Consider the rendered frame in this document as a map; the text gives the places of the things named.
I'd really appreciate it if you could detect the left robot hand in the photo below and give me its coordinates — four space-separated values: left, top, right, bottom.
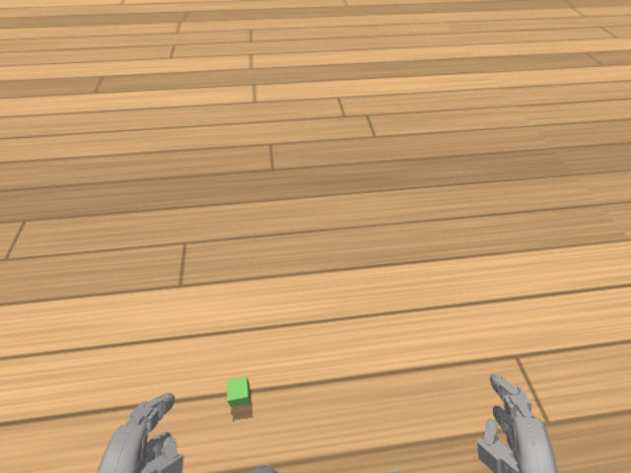
97 393 183 473

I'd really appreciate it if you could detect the right robot hand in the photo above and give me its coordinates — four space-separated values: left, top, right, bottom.
477 373 558 473

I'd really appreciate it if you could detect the cube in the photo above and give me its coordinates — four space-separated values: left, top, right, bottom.
227 376 250 407

